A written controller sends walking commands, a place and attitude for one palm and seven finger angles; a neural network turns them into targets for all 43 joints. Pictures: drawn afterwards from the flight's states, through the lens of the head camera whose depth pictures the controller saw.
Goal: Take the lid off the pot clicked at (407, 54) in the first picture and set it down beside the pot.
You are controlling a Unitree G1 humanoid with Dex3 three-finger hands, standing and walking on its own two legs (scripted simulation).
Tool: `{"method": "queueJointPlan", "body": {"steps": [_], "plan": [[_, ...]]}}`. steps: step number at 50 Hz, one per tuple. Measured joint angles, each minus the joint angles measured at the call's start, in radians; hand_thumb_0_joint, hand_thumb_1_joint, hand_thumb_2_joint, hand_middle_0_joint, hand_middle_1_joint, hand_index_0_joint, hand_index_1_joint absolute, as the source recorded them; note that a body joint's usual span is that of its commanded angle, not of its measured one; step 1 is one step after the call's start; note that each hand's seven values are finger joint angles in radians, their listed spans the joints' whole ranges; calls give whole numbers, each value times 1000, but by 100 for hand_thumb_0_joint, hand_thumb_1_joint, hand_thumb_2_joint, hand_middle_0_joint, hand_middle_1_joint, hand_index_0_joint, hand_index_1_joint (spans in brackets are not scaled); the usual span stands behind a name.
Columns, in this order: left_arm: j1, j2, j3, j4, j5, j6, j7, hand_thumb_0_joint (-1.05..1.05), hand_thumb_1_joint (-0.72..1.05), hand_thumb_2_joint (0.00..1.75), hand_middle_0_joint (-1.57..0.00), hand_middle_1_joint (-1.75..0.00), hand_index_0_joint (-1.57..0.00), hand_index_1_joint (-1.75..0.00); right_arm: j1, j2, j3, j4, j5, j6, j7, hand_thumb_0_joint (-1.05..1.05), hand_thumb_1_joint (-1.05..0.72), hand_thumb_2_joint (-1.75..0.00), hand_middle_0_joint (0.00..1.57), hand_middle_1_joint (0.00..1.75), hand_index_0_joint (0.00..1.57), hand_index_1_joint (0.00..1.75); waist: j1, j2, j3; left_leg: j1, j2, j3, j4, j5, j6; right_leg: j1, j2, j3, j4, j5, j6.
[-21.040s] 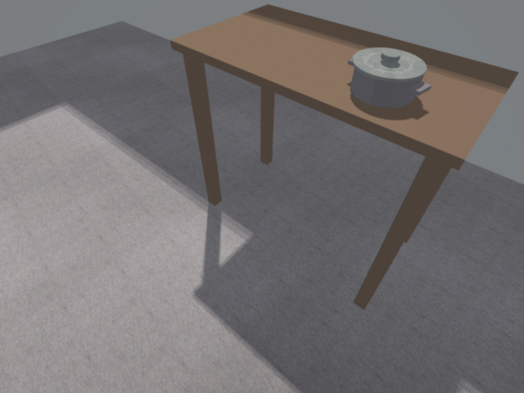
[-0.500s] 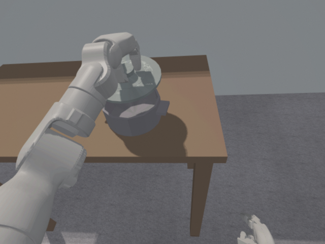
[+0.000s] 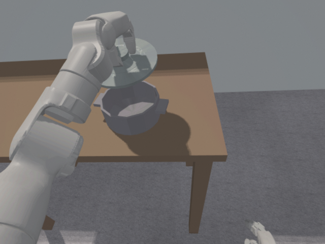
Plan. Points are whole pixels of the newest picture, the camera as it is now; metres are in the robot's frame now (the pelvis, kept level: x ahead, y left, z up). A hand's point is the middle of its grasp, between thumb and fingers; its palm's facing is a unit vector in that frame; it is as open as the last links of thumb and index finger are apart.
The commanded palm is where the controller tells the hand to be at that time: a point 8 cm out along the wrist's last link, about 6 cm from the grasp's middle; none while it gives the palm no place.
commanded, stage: lift the lid straight up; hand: left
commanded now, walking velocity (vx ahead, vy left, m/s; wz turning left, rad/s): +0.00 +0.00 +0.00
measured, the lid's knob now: (119, 54) +0.48 +0.11 +0.25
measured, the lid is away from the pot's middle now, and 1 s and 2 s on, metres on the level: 0.01 0.05 0.19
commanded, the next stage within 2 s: move the lid sideways beside the pot in 0.54 s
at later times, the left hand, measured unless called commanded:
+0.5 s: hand (110, 33) +0.45 +0.11 +0.32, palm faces -0.09 -0.07 -0.99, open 7.4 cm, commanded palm +0.42 +0.12 +0.37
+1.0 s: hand (91, 38) +0.45 +0.15 +0.31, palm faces -0.11 -0.07 -0.99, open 7.4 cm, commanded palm +0.43 +0.16 +0.37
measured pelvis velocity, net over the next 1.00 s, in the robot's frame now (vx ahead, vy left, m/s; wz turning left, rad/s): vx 0.00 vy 0.00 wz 0.00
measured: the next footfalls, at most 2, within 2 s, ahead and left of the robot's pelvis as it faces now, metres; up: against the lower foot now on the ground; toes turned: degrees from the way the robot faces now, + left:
none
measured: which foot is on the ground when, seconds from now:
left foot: down 0.00-1.00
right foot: down 0.00-1.00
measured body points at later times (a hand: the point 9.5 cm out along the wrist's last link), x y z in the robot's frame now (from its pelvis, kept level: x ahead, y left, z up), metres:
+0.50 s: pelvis +0.00 +0.00 +0.00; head +0.00 -0.04 +0.45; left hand +0.45 +0.11 +0.37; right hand +0.17 -0.23 -0.12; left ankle +0.02 +0.11 -0.74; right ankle -0.04 -0.10 -0.74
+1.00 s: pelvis +0.00 +0.00 +0.00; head +0.00 -0.03 +0.45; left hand +0.46 +0.15 +0.36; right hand +0.15 -0.24 -0.12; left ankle +0.02 +0.11 -0.74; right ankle -0.04 -0.10 -0.74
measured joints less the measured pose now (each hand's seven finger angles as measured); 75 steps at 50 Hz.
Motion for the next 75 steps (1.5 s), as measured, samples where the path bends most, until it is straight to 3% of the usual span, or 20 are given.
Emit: {"method": "queueJointPlan", "body": {"steps": [17, 33, 44, 75], "plan": [[-78, -10, -12, 4, 13, 40, -19, 0, 23, 79, -70, -89, -71, -91, -24, 6, 11, -11, 4, 7, 10, 1, -91, -90, 20, 30, 20, 29, 15, 5, -12, -1, -5, -2, -4, 3, 3, -1, -4, -2, -3, 1, 4], [-109, -3, 3, 63, 25, 58, -25, 0, 23, 79, -70, -89, -71, -91, -16, 6, 17, -9, 2, 19, 4, 1, -91, -90, 20, 30, 20, 29, 6, -3, -11, -4, -2, -1, -4, 5, 2, -5, -2, 0, -1, 4, 3], [-91, 57, 25, 58, 54, 14, -30, 0, 22, 79, -70, -89, -71, -91, 0, 2, 7, -17, 2, 19, 0, 1, -91, -90, 20, 30, 20, 29, -11, -14, -8, -20, 0, -2, 10, -2, 1, -16, 1, -1, 3, 2, 1], [-45, 203, 81, 44, 86, -33, -62, 0, 23, 79, -70, -89, -71, -91, 12, -2, -2, -42, 20, 45, 6, 1, -91, -90, 20, 30, 20, 29, -15, -17, -3, -57, -3, -18, 43, -19, 9, -28, 0, -16, -6, 1, 9]]}}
